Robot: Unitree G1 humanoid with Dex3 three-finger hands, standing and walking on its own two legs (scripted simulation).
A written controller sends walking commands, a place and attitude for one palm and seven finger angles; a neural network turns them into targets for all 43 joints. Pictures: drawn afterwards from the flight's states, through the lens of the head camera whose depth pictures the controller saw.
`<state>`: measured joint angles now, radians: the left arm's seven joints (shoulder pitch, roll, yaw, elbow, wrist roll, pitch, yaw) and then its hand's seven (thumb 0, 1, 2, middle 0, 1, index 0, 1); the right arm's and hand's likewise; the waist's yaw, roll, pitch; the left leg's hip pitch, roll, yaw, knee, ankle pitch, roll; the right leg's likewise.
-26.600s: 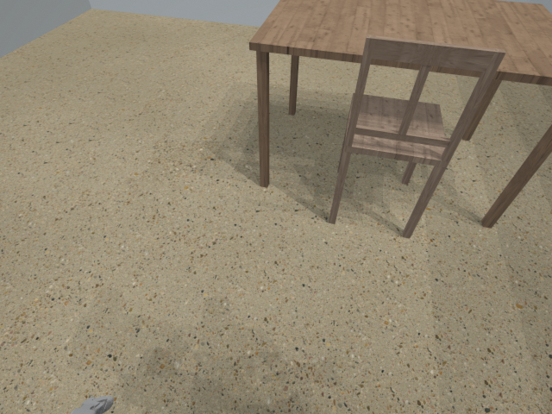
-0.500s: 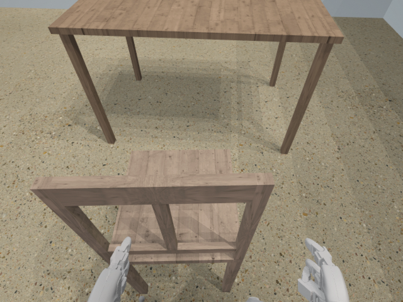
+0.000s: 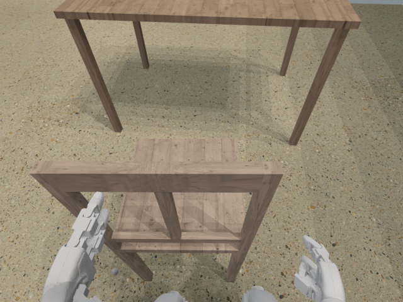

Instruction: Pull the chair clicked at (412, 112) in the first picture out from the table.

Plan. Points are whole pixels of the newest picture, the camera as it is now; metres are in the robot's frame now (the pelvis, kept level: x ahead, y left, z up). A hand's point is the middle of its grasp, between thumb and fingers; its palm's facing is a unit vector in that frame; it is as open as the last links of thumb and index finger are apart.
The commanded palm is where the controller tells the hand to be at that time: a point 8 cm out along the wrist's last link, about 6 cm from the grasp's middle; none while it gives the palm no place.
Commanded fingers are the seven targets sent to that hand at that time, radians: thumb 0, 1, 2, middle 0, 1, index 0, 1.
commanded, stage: draw the hand back to the body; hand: left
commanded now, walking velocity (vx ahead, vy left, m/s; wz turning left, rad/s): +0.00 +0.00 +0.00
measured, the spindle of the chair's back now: (170, 215) +0.30 +0.09 -0.02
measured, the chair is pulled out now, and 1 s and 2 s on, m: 0.65 0.65 0.65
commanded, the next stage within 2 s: step back with the hand held close in 1.16 s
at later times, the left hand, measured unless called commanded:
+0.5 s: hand (38, 225) +0.20 +0.22 +0.17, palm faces +0.37 -0.83 -0.42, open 13.3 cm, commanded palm +0.15 +0.27 +0.20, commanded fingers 0.00 0.43 0.67 -0.14 -0.20 -0.14 -0.20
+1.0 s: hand (3, 178) +0.23 +0.25 +0.23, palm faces +0.46 -0.77 -0.45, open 7.7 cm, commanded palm +0.17 +0.29 +0.25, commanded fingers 0.00 0.90 0.90 -0.20 -0.30 -0.20 -0.30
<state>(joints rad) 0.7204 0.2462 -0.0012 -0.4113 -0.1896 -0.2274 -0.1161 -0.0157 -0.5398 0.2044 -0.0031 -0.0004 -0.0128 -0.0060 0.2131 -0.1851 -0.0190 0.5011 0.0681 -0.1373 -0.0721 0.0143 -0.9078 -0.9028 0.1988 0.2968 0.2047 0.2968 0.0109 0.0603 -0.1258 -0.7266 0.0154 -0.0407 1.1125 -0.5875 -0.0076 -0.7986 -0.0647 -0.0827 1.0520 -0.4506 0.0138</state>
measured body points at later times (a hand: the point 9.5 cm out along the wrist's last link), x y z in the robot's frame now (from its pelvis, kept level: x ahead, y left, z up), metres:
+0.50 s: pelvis +0.02 -0.01 +0.06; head +0.01 -0.04 +0.51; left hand +0.17 +0.27 +0.20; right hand +0.21 -0.23 -0.02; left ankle -0.02 +0.12 -0.66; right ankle +0.04 -0.13 -0.66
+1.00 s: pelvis +0.03 -0.01 +0.07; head +0.03 -0.05 +0.52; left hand +0.20 +0.29 +0.26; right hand +0.21 -0.24 -0.02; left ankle -0.02 +0.12 -0.66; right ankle +0.04 -0.13 -0.66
